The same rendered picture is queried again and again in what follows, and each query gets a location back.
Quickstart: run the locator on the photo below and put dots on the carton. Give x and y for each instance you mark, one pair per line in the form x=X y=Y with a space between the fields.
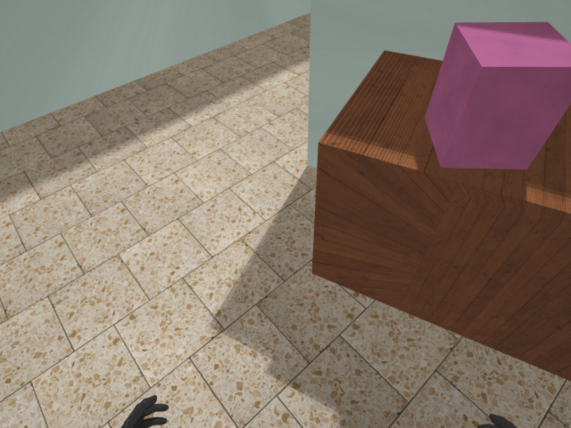
x=501 y=90

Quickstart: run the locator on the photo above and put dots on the pedestal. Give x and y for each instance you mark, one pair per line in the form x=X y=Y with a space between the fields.
x=484 y=253

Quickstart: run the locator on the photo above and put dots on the left robot hand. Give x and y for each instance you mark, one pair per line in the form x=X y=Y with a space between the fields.
x=145 y=408

